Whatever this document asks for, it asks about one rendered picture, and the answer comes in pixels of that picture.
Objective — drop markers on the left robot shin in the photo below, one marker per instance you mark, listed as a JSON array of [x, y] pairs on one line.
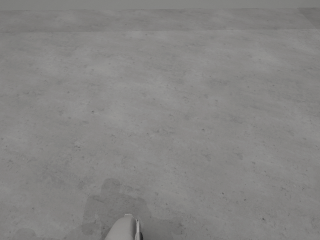
[[128, 215]]

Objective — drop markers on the robot left thigh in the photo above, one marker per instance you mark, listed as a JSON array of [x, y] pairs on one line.
[[126, 228]]

